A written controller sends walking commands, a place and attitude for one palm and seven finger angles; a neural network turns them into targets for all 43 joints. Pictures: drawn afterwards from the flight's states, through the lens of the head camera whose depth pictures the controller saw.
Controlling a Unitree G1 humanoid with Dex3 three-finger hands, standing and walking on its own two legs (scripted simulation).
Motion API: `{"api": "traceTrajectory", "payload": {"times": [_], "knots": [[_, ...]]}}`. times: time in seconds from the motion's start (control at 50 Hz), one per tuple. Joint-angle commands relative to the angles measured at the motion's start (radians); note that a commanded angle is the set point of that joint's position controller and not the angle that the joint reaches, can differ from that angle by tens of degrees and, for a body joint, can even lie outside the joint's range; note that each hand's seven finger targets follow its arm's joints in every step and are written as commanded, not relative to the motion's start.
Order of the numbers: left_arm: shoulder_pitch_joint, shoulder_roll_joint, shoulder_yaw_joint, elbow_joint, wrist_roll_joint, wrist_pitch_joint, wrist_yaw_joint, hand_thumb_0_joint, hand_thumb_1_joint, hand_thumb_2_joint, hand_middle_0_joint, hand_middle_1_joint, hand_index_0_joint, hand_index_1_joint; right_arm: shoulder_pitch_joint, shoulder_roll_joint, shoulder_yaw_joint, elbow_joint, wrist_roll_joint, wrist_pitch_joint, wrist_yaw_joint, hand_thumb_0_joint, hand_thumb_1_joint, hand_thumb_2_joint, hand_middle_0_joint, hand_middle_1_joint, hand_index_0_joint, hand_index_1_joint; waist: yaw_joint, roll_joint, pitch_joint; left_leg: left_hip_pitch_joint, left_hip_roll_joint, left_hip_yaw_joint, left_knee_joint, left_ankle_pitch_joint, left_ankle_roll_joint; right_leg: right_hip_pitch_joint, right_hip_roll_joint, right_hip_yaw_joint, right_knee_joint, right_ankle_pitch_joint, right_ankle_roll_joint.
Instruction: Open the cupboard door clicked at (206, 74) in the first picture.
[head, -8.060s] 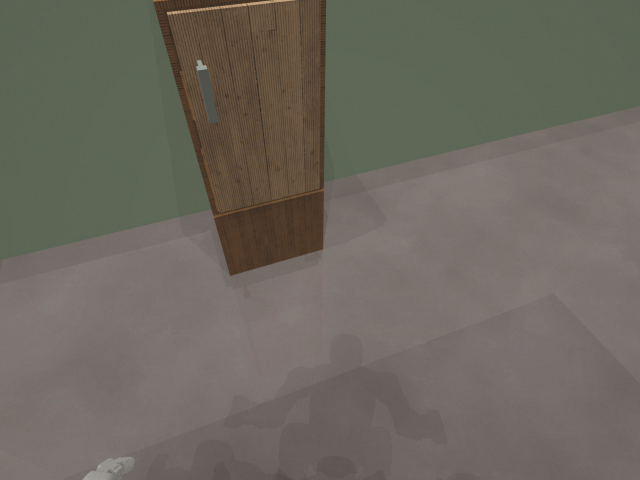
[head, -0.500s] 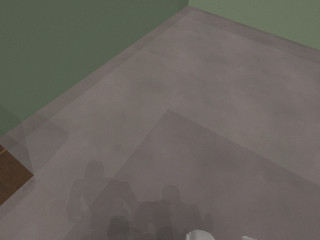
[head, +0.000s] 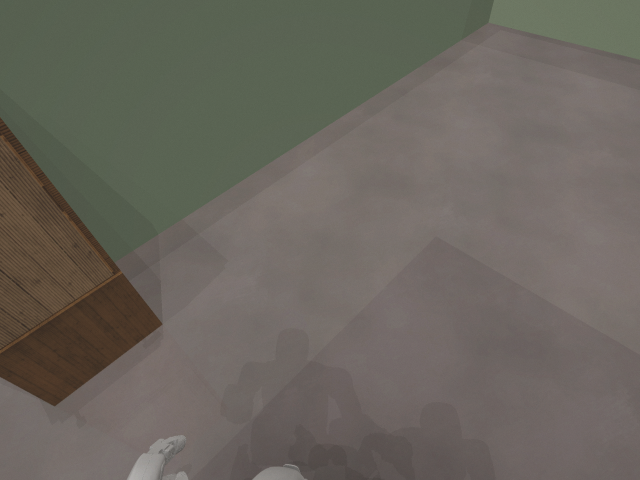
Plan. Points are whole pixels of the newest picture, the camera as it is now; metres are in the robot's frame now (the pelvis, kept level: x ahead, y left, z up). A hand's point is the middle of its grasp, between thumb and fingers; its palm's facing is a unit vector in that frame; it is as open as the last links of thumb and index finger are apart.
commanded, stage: turn to face it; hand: left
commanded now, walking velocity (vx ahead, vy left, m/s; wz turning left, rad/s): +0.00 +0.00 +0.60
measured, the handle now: out of the picture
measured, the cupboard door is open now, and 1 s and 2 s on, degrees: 0 0 0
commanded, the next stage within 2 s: take the last steps up to it in 1.08 s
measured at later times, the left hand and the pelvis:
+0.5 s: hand out of the picture -0.08 +0.26 -0.18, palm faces +0.37 -0.89 -0.28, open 7.4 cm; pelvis -0.03 +0.03 -0.01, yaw +19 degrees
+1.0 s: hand out of the picture -0.03 +0.21 -0.13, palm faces +0.54 -0.78 -0.30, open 7.3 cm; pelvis -0.01 -0.01 +0.00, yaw +35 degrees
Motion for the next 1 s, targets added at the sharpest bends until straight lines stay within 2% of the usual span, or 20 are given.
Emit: {"api": "traceTrajectory", "payload": {"times": [0.0,0.04,0.14,0.24,0.3,0.34,0.36,0.38,0.4,0.42,0.48,0.52,0.72,0.8,0.82,0.84,0.86,0.88,0.92,0.98], "knots": [[-0.083,0.177,0.046,-0.089,-0.001,-0.029,0.007,0.0,0.9,0.9,-0.2,-0.3,-0.2,-0.3,0.01,-0.09,-0.026,-0.066,-0.014,-0.014,0.015,0.0,-0.9,-0.9,0.2,0.3,0.2,0.3,-0.002,-0.229,0.044,-0.094,0.096,0.065,0.364,0.075,-0.029,-0.091,-0.271,0.131,-0.304,-0.026,-0.065],[-0.037,0.169,0.046,-0.072,0.001,-0.036,0.007,0.0,0.9,0.9,-0.2,-0.3,-0.2,-0.3,0.013,-0.077,-0.021,-0.061,-0.009,-0.015,0.019,0.0,-0.9,-0.9,0.2,0.3,0.2,0.3,0.009,-0.235,0.026,-0.111,0.105,0.087,0.357,0.11,-0.043,-0.025,-0.255,0.068,-0.277,0.062,-0.057],[0.112,0.191,0.054,-0.022,0.007,-0.037,0.007,0.0,0.9,0.9,-0.2,-0.3,-0.2,-0.3,-0.103,-0.081,-0.012,-0.087,-0.007,-0.015,0.019,0.0,-0.9,-0.9,0.2,0.3,0.2,0.3,0.082,-0.245,-0.008,-0.134,0.129,0.113,0.222,0.059,-0.062,0.129,-0.297,0.058,-0.241,0.172,-0.086],[0.146,0.235,0.068,-0.002,0.019,-0.031,0.005,0.0,0.9,0.9,-0.2,-0.3,-0.2,-0.3,-0.178,-0.065,0.007,-0.105,0.004,-0.027,0.019,0.0,-0.9,-0.9,0.2,0.3,0.2,0.3,0.105,-0.277,-0.047,-0.024,0.139,0.178,-0.022,-0.038,-0.051,0.159,-0.345,0.004,-0.174,0.346,-0.113],[0.147,0.26,0.078,0.005,0.02,-0.025,0.0,0.0,0.9,0.9,-0.2,-0.3,-0.2,-0.3,-0.16,-0.059,0.018,-0.109,0.01,-0.044,0.014,0.0,-0.9,-0.9,0.2,0.3,0.2,0.3,0.104,-0.305,-0.097,0.072,0.121,0.22,-0.175,-0.038,-0.03,0.179,-0.361,-0.035,-0.098,0.468,-0.107],[0.134,0.256,0.08,0.014,0.012,-0.019,-0.003,0.0,0.9,0.9,-0.2,-0.3,-0.2,-0.3,-0.102,-0.076,0.015,-0.098,0.009,-0.055,0.011,0.0,-0.9,-0.9,0.2,0.3,0.2,0.3,0.068,-0.263,-0.132,0.203,0.11,0.232,-0.389,0.112,-0.015,0.146,-0.339,-0.099,0.013,0.454,-0.048],[0.134,0.24,0.078,0.009,0.002,-0.013,-0.006,0.0,0.9,0.9,-0.2,-0.3,-0.2,-0.3,-0.045,-0.119,0.005,-0.085,0.006,-0.065,0.012,0.0,-0.9,-0.9,0.2,0.3,0.2,0.3,0.032,-0.171,-0.17,0.361,0.137,0.188,-0.52,0.271,-0.001,0.044,-0.31,-0.137,0.147,0.36,0.002],[0.134,0.182,0.068,-0.021,-0.007,-0.007,-0.013,0.0,0.9,0.9,-0.2,-0.3,-0.2,-0.3,-0.001,-0.233,-0.023,-0.083,-0.001,-0.074,0.005,0.0,-0.9,-0.9,0.2,0.3,0.2,0.3,0.0,0.129,-0.193,0.545,0.369,-0.118,-0.561,0.545,0.093,-0.239,-0.181,-0.171,0.363,-0.068,0.084],[0.073,0.139,0.047,-0.059,-0.001,0.001,-0.012,0.0,0.9,0.9,-0.2,-0.3,-0.2,-0.3,0.052,-0.311,-0.039,-0.068,0.005,-0.068,-0.004,0.0,-0.9,-0.9,0.2,0.3,0.2,0.3,-0.028,0.257,-0.184,0.545,0.522,-0.282,-0.548,0.87,0.201,-0.39,-0.108,-0.09,0.517,-0.42,0.116],[0.03,0.171,0.05,-0.066,0.005,0.009,-0.01,0.0,0.9,0.9,-0.2,-0.3,-0.2,-0.3,0.065,-0.291,-0.033,-0.054,0.003,-0.062,-0.006,0.0,-0.9,-0.9,0.2,0.3,0.2,0.3,-0.033,0.128,-0.162,0.483,0.529,-0.205,-0.526,0.777,0.237,-0.367,-0.129,-0.026,0.596,-0.364,0.096],[0.018,0.175,0.062,-0.022,0.003,0.011,-0.017,0.0,0.9,0.9,-0.2,-0.3,-0.2,-0.3,-0.109,-0.204,-0.006,-0.098,-0.006,-0.066,-0.024,0.0,-0.9,-0.9,0.2,0.3,0.2,0.3,0.024,0.148,-0.027,0.299,0.372,-0.135,-0.568,0.543,0.196,-0.364,-0.119,0.028,0.637,-0.183,0.102],[0.068,0.172,0.062,-0.005,0.004,0.005,-0.024,0.0,0.9,0.9,-0.2,-0.3,-0.2,-0.3,-0.143,-0.187,0.003,-0.111,-0.004,-0.072,-0.023,0.0,-0.9,-0.9,0.2,0.3,0.2,0.3,0.052,0.109,-0.048,0.298,0.321,-0.091,-0.558,0.563,0.174,-0.325,-0.1,0.017,0.616,-0.128,0.108],[-0.013,0.144,0.047,-0.054,-0.006,-0.006,-0.012,0.0,0.9,0.9,-0.2,-0.3,-0.2,-0.3,-0.069,-0.184,-0.011,-0.102,-0.009,-0.064,-0.02,0.0,-0.9,-0.9,0.2,0.3,0.2,0.3,0.019,0.097,-0.094,0.336,0.312,-0.22,-0.514,0.634,0.21,-0.226,-0.029,0.026,0.328,-0.172,0.112],[0.099,0.143,0.048,-0.032,-0.013,-0.022,-0.006,0.0,0.9,0.9,-0.2,-0.3,-0.2,-0.3,-0.118,-0.172,-0.013,-0.117,-0.005,-0.059,-0.019,0.0,-0.9,-0.9,0.2,0.3,0.2,0.3,0.078,0.092,-0.129,0.221,0.261,-0.234,-0.423,0.618,0.165,0.02,0.005,0.007,0.011,-0.005,0.096],[0.138,0.174,0.055,-0.02,-0.009,-0.034,-0.004,0.0,0.9,0.9,-0.2,-0.3,-0.2,-0.3,-0.119,-0.146,-0.009,-0.118,0.003,-0.06,-0.016,0.0,-0.9,-0.9,0.2,0.3,0.2,0.3,0.098,0.022,-0.135,0.127,0.212,-0.197,-0.36,0.485,0.116,0.153,-0.032,0.033,-0.13,0.104,0.09],[0.168,0.255,0.072,-0.016,0.007,-0.046,0.004,0.0,0.9,0.9,-0.2,-0.3,-0.2,-0.3,-0.086,-0.073,0.002,-0.125,0.012,-0.062,-0.01,0.0,-0.9,-0.9,0.2,0.3,0.2,0.3,0.107,-0.222,-0.169,-0.049,0.094,-0.066,-0.176,0.161,0.037,0.311,-0.26,0.242,-0.227,0.153,0.027],[0.169,0.315,0.079,-0.023,0.011,-0.045,0.006,0.0,0.9,0.9,-0.2,-0.3,-0.2,-0.3,-0.096,-0.061,0.004,-0.149,0.008,-0.061,-0.013,0.0,-0.9,-0.9,0.2,0.3,0.2,0.3,0.111,-0.369,-0.146,-0.129,0.013,0.045,0.048,-0.191,-0.008,0.24,-0.475,0.445,-0.242,0.317,-0.099],[0.15,0.29,0.07,-0.03,0.006,-0.037,0.008,0.0,0.9,0.9,-0.2,-0.3,-0.2,-0.3,-0.103,-0.095,-0.008,-0.14,0.001,-0.051,-0.013,0.0,-0.9,-0.9,0.2,0.3,0.2,0.3,0.102,-0.259,-0.116,-0.092,0.059,0.001,0.197,-0.178,0.003,0.117,-0.465,0.374,-0.236,0.274,-0.142],[0.025,0.22,0.064,-0.051,0.004,-0.034,0.011,0.0,0.9,0.9,-0.2,-0.3,-0.2,-0.3,-0.068,-0.093,-0.015,-0.093,-0.004,-0.03,-0.003,0.0,-0.9,-0.9,0.2,0.3,0.2,0.3,0.047,-0.27,-0.035,-0.08,0.094,0.013,0.315,-0.055,0.002,-0.007,-0.358,0.272,-0.275,0.067,-0.102],[0.019,0.168,0.043,-0.047,0.005,-0.043,0.004,0.0,0.9,0.9,-0.2,-0.3,-0.2,-0.3,-0.035,-0.072,-0.005,-0.053,-0.007,-0.027,0.007,0.0,-0.9,-0.9,0.2,0.3,0.2,0.3,0.036,-0.24,-0.012,-0.072,0.106,0.064,0.33,0.067,-0.019,0.005,-0.266,0.1,-0.247,0.143,-0.073]]}}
